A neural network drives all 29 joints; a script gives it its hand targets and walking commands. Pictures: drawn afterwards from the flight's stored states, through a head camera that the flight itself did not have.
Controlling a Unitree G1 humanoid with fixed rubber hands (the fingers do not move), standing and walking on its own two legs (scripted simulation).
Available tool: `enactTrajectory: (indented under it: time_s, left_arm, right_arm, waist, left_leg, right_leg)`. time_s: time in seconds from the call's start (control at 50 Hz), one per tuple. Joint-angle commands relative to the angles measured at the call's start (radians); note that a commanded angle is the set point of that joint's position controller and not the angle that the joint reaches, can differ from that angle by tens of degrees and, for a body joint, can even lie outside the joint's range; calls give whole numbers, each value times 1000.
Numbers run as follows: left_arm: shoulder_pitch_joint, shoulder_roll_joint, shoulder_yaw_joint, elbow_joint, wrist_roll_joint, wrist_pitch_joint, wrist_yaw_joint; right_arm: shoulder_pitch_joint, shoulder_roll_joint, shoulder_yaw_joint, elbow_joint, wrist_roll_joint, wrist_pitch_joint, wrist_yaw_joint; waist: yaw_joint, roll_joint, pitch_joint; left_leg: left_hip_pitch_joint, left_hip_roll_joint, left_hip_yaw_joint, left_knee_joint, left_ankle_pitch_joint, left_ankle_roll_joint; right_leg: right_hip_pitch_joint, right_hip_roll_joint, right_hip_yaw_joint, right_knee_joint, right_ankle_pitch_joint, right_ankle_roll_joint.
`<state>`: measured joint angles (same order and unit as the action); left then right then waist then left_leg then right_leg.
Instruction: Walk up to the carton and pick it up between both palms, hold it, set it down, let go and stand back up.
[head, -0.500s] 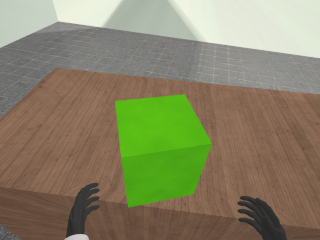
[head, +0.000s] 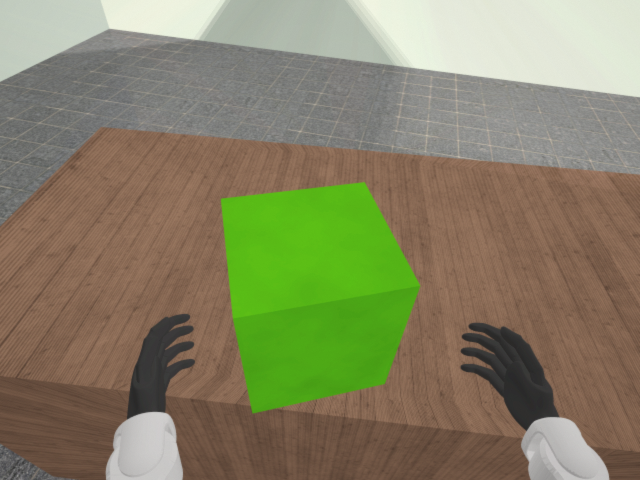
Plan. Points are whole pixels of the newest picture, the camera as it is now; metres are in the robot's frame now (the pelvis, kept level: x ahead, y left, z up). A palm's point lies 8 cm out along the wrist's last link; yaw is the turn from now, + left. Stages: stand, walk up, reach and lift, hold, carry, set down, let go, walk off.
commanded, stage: reach and lift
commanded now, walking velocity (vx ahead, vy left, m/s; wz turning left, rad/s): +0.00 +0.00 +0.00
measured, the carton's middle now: (308, 297) +0.39 +0.05 +0.01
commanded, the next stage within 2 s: none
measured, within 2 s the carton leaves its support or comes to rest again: neither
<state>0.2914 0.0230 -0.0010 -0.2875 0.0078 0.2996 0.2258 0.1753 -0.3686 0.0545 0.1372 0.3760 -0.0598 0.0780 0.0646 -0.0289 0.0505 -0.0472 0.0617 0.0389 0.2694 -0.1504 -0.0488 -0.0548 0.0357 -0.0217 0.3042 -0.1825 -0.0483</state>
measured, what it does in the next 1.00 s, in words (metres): stands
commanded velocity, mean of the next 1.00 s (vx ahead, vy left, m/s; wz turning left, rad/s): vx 0.00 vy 0.00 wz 0.00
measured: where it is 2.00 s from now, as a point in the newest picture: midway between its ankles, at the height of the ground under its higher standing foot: outside the picture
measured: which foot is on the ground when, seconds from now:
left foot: down 0.00-1.00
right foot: down 0.00-1.00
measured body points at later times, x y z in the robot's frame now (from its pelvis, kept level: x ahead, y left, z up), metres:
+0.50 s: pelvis -0.01 +0.00 +0.00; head -0.02 +0.00 +0.45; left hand +0.26 +0.23 +0.11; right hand +0.32 -0.19 +0.10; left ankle +0.00 +0.15 -0.75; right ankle -0.01 -0.09 -0.75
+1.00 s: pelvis -0.01 -0.01 +0.00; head -0.02 -0.01 +0.45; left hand +0.30 +0.23 +0.15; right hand +0.40 -0.18 +0.15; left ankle +0.00 +0.15 -0.75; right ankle -0.01 -0.09 -0.75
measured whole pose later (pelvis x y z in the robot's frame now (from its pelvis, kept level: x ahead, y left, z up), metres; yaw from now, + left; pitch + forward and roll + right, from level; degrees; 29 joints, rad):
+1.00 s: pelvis -0.01 -0.01 +0.00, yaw +0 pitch +0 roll +1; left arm -0.34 0.08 0.23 -0.17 -0.05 0.82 0.17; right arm -0.58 -0.45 0.10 0.44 0.47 0.35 0.00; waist 0.09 -0.01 -0.04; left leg -0.15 0.07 0.04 0.28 -0.13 -0.06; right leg -0.16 0.04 -0.02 0.33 -0.17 -0.05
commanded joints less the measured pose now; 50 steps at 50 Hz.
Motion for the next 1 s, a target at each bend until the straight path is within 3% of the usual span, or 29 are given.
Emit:
enactTrajectory:
  time_s: [0.0, 0.28, 0.36, 0.42, 0.56, 0.76, 0.84, 0.98]
  left_arm:
    - [-114, 30, 24, -166, -4, 19, -7]
    - [-311, 58, 113, -211, -36, 245, -37]
    - [-424, 78, 145, -166, -43, 295, -39]
    - [-476, 80, 162, -168, -50, 326, -37]
    - [-596, 93, 178, -126, -62, 402, -50]
    - [-764, 116, 223, -52, -54, 475, -60]
    - [-821, 127, 221, -61, -58, 486, -59]
    - [-934, 147, 233, 17, -60, 495, -58]
  right_arm:
    - [-145, -139, -61, -161, 9, 9, -17]
    - [-383, -192, -51, -161, 53, 181, -53]
    - [-506, -195, -53, -121, 55, 226, -54]
    - [-571, -198, -45, -117, 64, 250, -56]
    - [-714, -206, -46, -24, 65, 308, -69]
    - [-918, -214, -24, 93, 80, 362, -85]
    - [-990, -224, -23, 116, 95, 370, -83]
    - [-1126, -233, -6, 207, 102, 386, -74]
  waist:
    - [3, -21, -98]
    - [-3, -6, -152]
    - [6, -16, -158]
    - [18, -10, -199]
    - [4, -13, -235]
    - [14, -31, -286]
    - [20, -8, -328]
    - [39, -17, -360]
  left_leg:
    - [71, -59, 1, 7, 226, 31]
    - [99, -56, 1, 15, 287, 13]
    - [58, -56, 3, -4, 190, 23]
    - [49, -59, 5, -5, 184, 25]
    - [15, -63, 8, -3, 164, 27]
    - [-26, -71, 9, 7, 167, 34]
    - [-26, -71, 8, 13, 189, 25]
    - [-56, -71, 7, 17, 182, 27]
  right_leg:
    - [-41, -12, 65, -72, 113, -8]
    - [-40, 1, 55, -67, 150, -8]
    - [-55, -2, 59, -63, 70, -2]
    - [-43, -5, 61, -55, 79, 3]
    - [-29, -2, 59, -40, 101, 17]
    - [-12, 1, 63, -17, 182, 44]
    - [0, 8, 56, -7, 196, 41]
    - [3, 10, 56, 0, 203, 47]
